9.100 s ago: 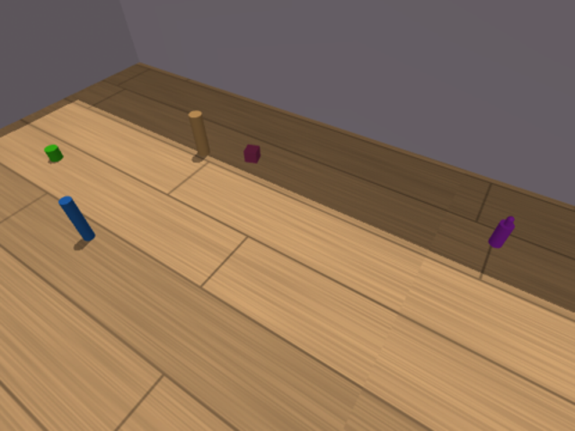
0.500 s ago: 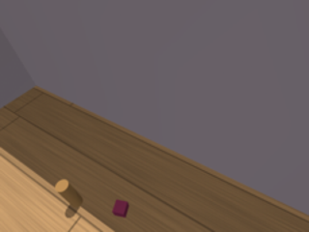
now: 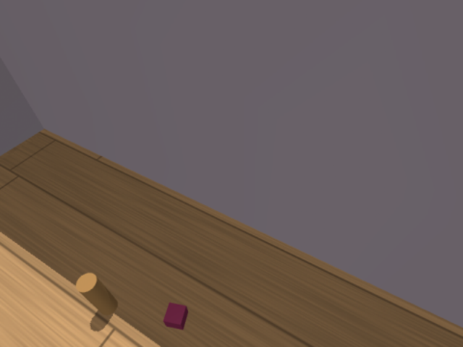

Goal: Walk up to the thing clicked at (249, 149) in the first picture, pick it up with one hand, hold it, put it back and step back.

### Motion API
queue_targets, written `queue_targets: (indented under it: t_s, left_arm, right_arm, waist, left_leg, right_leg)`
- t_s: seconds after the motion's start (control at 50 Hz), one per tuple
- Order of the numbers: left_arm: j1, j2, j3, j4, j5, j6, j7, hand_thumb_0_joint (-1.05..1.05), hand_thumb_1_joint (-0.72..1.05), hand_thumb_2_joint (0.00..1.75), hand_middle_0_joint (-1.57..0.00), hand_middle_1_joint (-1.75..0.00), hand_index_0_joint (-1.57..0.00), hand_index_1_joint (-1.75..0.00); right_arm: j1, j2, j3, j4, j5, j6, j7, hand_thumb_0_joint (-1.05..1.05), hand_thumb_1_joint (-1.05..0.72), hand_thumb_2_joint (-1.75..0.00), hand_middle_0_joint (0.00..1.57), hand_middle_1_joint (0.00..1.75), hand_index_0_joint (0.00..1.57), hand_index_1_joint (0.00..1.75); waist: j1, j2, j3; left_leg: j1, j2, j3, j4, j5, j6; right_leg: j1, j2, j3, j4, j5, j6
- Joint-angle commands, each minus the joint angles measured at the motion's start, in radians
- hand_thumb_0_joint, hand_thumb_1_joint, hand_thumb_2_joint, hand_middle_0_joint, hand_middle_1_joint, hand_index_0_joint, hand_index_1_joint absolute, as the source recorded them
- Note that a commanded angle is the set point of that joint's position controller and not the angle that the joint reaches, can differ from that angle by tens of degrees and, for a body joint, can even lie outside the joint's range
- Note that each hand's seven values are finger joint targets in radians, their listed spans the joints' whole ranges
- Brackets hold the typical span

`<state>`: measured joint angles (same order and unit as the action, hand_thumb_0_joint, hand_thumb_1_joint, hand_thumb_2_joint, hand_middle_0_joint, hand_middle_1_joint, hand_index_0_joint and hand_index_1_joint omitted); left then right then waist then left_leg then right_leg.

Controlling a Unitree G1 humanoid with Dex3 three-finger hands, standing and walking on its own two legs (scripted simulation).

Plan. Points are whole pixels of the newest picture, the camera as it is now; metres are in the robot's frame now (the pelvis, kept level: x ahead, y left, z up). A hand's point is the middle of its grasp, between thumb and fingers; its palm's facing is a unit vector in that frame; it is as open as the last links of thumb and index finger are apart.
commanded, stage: walk up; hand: left
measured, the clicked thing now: (176, 316) +0.42 +0.25 -0.75
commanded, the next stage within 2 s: none
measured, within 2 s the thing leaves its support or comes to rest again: neither
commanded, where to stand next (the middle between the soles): +0.04 +0.00 m, yaw +1 degrees
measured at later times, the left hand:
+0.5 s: hand out of the picture +0.08 +0.26 -0.16, palm faces +0.01 -0.93 -0.37, open 7.4 cm
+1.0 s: hand out of the picture -0.03 +0.26 -0.16, palm faces +0.09 -0.92 -0.38, open 7.4 cm
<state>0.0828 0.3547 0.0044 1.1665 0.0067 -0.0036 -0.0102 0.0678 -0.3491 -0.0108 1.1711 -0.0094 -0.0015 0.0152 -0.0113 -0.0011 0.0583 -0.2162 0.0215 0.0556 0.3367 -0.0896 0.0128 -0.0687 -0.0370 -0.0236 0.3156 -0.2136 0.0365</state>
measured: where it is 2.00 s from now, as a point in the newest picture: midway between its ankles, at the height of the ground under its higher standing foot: outside the picture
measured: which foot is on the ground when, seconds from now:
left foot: down 0.00-0.64, up 0.66-0.92, down 0.94-1.00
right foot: down 0.00-0.96, up 0.98-1.00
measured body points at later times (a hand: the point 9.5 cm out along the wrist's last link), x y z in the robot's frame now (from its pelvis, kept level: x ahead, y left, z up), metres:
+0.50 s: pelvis -0.01 -0.01 -0.01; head +0.03 -0.01 +0.44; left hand +0.08 +0.31 -0.13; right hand +0.11 -0.31 -0.13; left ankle +0.06 +0.11 -0.75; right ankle -0.03 -0.14 -0.74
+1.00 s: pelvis -0.04 -0.02 -0.02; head -0.02 -0.01 +0.43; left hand -0.03 +0.31 -0.14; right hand +0.04 -0.32 -0.15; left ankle -0.06 +0.11 -0.75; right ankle -0.05 -0.14 -0.74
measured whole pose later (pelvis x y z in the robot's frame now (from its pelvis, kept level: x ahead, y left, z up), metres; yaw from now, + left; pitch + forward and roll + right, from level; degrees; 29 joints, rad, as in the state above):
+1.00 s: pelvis -0.04 -0.02 -0.02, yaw +5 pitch -2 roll +2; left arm 0.26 0.38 0.07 0.92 0.03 0.01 -0.02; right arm 0.21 -0.35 -0.06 1.00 -0.04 0.01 0.03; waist 0.03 -0.04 0.10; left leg -0.19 -0.02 0.01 0.53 -0.29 0.00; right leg -0.26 -0.09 -0.05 0.71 -0.42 -0.01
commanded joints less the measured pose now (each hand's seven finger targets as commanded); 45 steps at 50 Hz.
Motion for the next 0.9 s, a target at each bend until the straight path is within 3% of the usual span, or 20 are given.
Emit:
queue_targets:
  t_s: [0.0,0.34,0.36,0.42,0.46,0.52,0.54,0.56,0.58,0.6,0.62,0.64,0.66,0.68,0.7,0.72,0.76,0.82,0.86,0.88]
  left_arm:
    - [-0.031,0.206,0.032,-0.054,0.002,-0.028,0.014,0.00,0.90,0.90,-0.20,-0.30,-0.20,-0.30]
    - [-0.017,0.207,0.037,-0.057,0.003,-0.027,0.022,0.00,0.90,0.90,-0.20,-0.30,-0.20,-0.30]
    - [-0.028,0.273,0.066,-0.085,-0.010,-0.014,0.031,0.00,0.90,0.90,-0.20,-0.30,-0.20,-0.30]
    - [0.011,0.234,0.066,-0.132,-0.017,0.000,0.042,0.00,0.90,0.90,-0.20,-0.30,-0.20,-0.30]
    - [0.023,0.213,0.065,-0.165,-0.018,0.016,0.041,0.00,0.90,0.90,-0.20,-0.30,-0.20,-0.30]
    - [0.128,0.206,0.081,-0.176,-0.008,0.040,0.042,0.00,0.90,0.90,-0.20,-0.30,-0.20,-0.30]
    - [0.158,0.201,0.088,-0.174,-0.007,0.044,0.039,0.00,0.90,0.90,-0.20,-0.30,-0.20,-0.30]
    - [0.201,0.197,0.093,-0.173,-0.005,0.042,0.037,0.00,0.90,0.90,-0.20,-0.30,-0.20,-0.30]
    - [0.217,0.201,0.096,-0.173,0.001,0.035,0.036,0.00,0.90,0.90,-0.20,-0.30,-0.20,-0.30]
    - [0.193,0.251,0.108,-0.189,0.018,0.024,0.036,0.00,0.90,0.90,-0.20,-0.30,-0.20,-0.30]
    - [0.121,0.334,0.133,-0.227,0.038,0.009,0.041,0.00,0.90,0.90,-0.20,-0.30,-0.20,-0.30]
    - [0.065,0.405,0.142,-0.270,0.048,0.003,0.044,0.00,0.90,0.90,-0.20,-0.30,-0.20,-0.30]
    - [0.013,0.393,0.142,-0.295,0.047,-0.003,0.049,0.00,0.90,0.90,-0.20,-0.30,-0.20,-0.30]
    - [-0.051,0.332,0.131,-0.307,0.038,-0.008,0.051,0.00,0.90,0.90,-0.20,-0.30,-0.20,-0.30]
    - [-0.083,0.292,0.122,-0.312,0.040,-0.014,0.052,0.00,0.90,0.90,-0.20,-0.30,-0.20,-0.30]
    - [-0.065,0.266,0.118,-0.320,0.043,-0.022,0.049,0.00,0.90,0.90,-0.20,-0.30,-0.20,-0.30]
    - [0.036,0.226,0.113,-0.315,0.050,-0.037,0.039,0.00,0.90,0.90,-0.20,-0.30,-0.20,-0.30]
    - [0.155,0.292,0.141,-0.303,0.046,-0.033,0.022,0.00,0.90,0.90,-0.20,-0.30,-0.20,-0.30]
    - [0.180,0.310,0.144,-0.308,0.038,-0.025,0.010,0.00,0.90,0.90,-0.20,-0.30,-0.20,-0.30]
    - [0.163,0.306,0.140,-0.316,0.034,-0.020,0.004,0.00,0.90,0.90,-0.20,-0.30,-0.20,-0.30]
  right_arm:
    - [-0.070,-0.220,-0.037,-0.070,0.004,-0.027,-0.010,0.00,-0.90,-0.90,0.20,0.30,0.20,0.30]
    - [-0.066,-0.203,-0.038,-0.071,0.006,-0.017,-0.011,0.00,-0.90,-0.90,0.20,0.30,0.20,0.30]
    - [-0.066,-0.284,-0.069,-0.080,0.009,0.004,-0.010,0.00,-0.90,-0.90,0.20,0.30,0.20,0.30]
    - [-0.024,-0.272,-0.088,-0.122,0.022,0.023,-0.014,0.00,-0.90,-0.90,0.20,0.30,0.20,0.30]
    - [-0.036,-0.285,-0.104,-0.165,0.018,0.038,-0.015,0.00,-0.90,-0.90,0.20,0.30,0.20,0.30]
    - [-0.119,-0.294,-0.117,-0.254,-0.002,0.059,-0.014,0.00,-0.90,-0.90,0.20,0.30,0.20,0.30]
    - [-0.140,-0.285,-0.118,-0.272,-0.009,0.065,-0.013,0.00,-0.90,-0.90,0.20,0.30,0.20,0.30]
    - [-0.156,-0.280,-0.120,-0.294,-0.018,0.069,-0.012,0.00,-0.90,-0.90,0.20,0.30,0.20,0.30]
    - [-0.168,-0.257,-0.113,-0.302,-0.020,0.071,-0.011,0.00,-0.90,-0.90,0.20,0.30,0.20,0.30]
    - [-0.151,-0.216,-0.103,-0.308,-0.010,0.072,-0.008,0.00,-0.90,-0.90,0.20,0.30,0.20,0.30]
    - [-0.121,-0.162,-0.085,-0.314,-0.005,0.070,-0.008,0.00,-0.90,-0.90,0.20,0.30,0.20,0.30]
    - [-0.085,-0.185,-0.096,-0.322,-0.018,0.079,-0.018,0.00,-0.90,-0.90,0.20,0.30,0.20,0.30]
    - [-0.054,-0.219,-0.109,-0.312,-0.013,0.083,-0.019,0.00,-0.90,-0.90,0.20,0.30,0.20,0.30]
    - [-0.001,-0.230,-0.118,-0.288,-0.006,0.079,-0.015,0.00,-0.90,-0.90,0.20,0.30,0.20,0.30]
    - [0.058,-0.230,-0.119,-0.270,0.003,0.070,-0.010,0.00,-0.90,-0.90,0.20,0.30,0.20,0.30]
    - [0.092,-0.238,-0.117,-0.261,0.007,0.059,-0.005,0.00,-0.90,-0.90,0.20,0.30,0.20,0.30]
    - [0.057,-0.231,-0.098,-0.262,-0.008,0.038,0.002,0.00,-0.90,-0.90,0.20,0.30,0.20,0.30]
    - [-0.035,-0.224,-0.084,-0.306,-0.028,0.013,0.016,0.00,-0.90,-0.90,0.20,0.30,0.20,0.30]
    - [-0.020,-0.217,-0.084,-0.299,-0.032,-0.006,0.014,0.00,-0.90,-0.90,0.20,0.30,0.20,0.30]
    - [0.030,-0.200,-0.084,-0.282,-0.031,-0.017,0.011,0.00,-0.90,-0.90,0.20,0.30,0.20,0.30]
  waist:
    - [0.007,0.029,-0.108]
    - [0.003,0.004,-0.101]
    - [0.001,0.026,-0.007]
    - [-0.005,0.041,-0.160]
    - [-0.007,0.103,-0.190]
    - [0.031,0.205,-0.189]
    - [0.047,0.199,-0.169]
    - [0.068,0.177,-0.163]
    - [0.087,0.122,-0.143]
    - [0.086,-0.052,-0.089]
    - [0.058,-0.229,-0.037]
    - [0.066,-0.214,-0.016]
    - [0.033,-0.184,-0.002]
    - [-0.013,-0.099,-0.002]
    - [-0.035,-0.083,-0.034]
    - [-0.029,-0.099,-0.098]
    - [0.045,-0.134,-0.145]
    - [0.112,-0.213,-0.049]
    - [0.099,-0.200,-0.002]
    - [0.064,-0.189,-0.012]
  left_leg:
    - [0.111,0.129,-0.156,-0.071,-0.047,0.010]
    - [0.136,0.114,-0.136,-0.035,0.068,0.002]
    - [0.085,0.114,-0.139,0.047,0.340,0.006]
    - [0.148,0.151,-0.130,0.098,0.548,0.073]
    - [0.097,0.194,-0.180,0.062,0.445,0.124]
    - [-0.101,0.272,-0.253,0.032,0.174,0.213]
    - [-0.165,0.268,-0.253,0.044,0.103,0.212]
    - [-0.166,0.244,-0.232,0.102,0.082,0.188]
    - [-0.154,0.183,-0.199,0.184,0.026,0.140]
    - [-0.201,0.058,-0.148,0.332,-0.098,0.066]
    - [-0.316,-0.097,-0.128,0.532,-0.406,0.003]
    - [-0.304,-0.096,-0.223,0.724,-0.535,-0.015]
    - [-0.265,-0.080,-0.279,0.835,-0.498,-0.013]
    - [-0.265,-0.092,-0.291,0.883,-0.419,-0.017]
    - [-0.262,-0.091,-0.266,0.863,-0.344,-0.023]
    - [-0.254,-0.076,-0.236,0.815,-0.306,-0.033]
    - [-0.297,-0.030,-0.183,0.597,-0.334,-0.041]
    - [-0.309,-0.021,-0.096,0.349,-0.443,-0.032]
    - [-0.217,-0.038,-0.050,0.235,-0.425,-0.020]
    - [-0.118,-0.051,-0.016,0.136,-0.335,-0.008]
  right_leg:
    - [-0.066,-0.084,0.066,-0.067,0.031,-0.049]
    - [-0.066,-0.095,0.063,-0.076,0.097,-0.042]
    - [-0.136,-0.104,0.067,0.038,0.307,-0.046]
    - [-0.093,-0.053,0.006,0.187,0.329,-0.046]
    - [-0.107,-0.005,-0.009,0.317,0.140,-0.054]
    - [-0.084,0.025,-0.006,0.526,-0.292,-0.082]
    - [-0.078,0.018,0.004,0.532,-0.303,-0.090]
    - [-0.083,0.001,0.013,0.447,-0.260,-0.101]
    - [-0.116,-0.025,0.042,0.285,-0.186,-0.107]
    - [-0.167,-0.142,0.211,0.059,-0.118,-0.132]
    - [-0.178,-0.312,0.446,-0.054,-0.016,-0.193]
    - [-0.325,-0.434,0.535,-0.075,0.022,-0.326]
    - [-0.377,-0.424,0.504,-0.053,0.071,-0.340]
    - [-0.332,-0.335,0.360,-0.004,0.131,-0.283]
    - [-0.254,-0.247,0.242,0.015,0.115,-0.231]
    - [-0.146,-0.206,0.194,0.032,0.048,-0.203]
    - [0.059,-0.200,0.203,0.025,-0.147,-0.196]
    - [0.112,-0.243,0.253,0.014,-0.264,-0.237]
    - [0.039,-0.225,0.207,0.041,-0.098,-0.228]
    - [-0.009,-0.207,0.157,0.088,0.013,-0.209]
